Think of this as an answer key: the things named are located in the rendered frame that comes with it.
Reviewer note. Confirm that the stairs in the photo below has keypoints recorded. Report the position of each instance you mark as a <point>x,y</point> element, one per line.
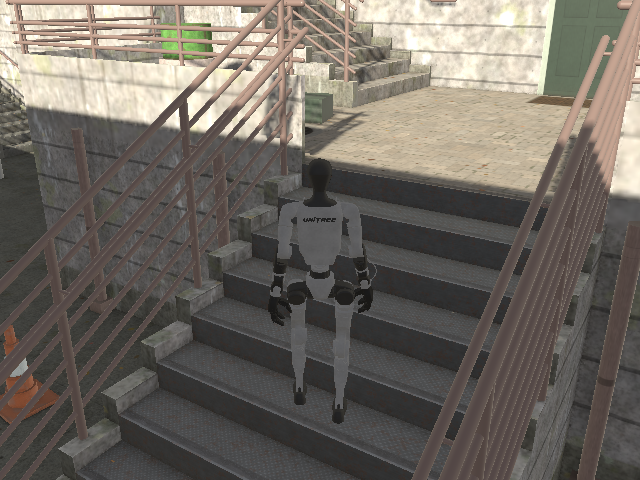
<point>225,410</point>
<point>378,75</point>
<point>14,128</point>

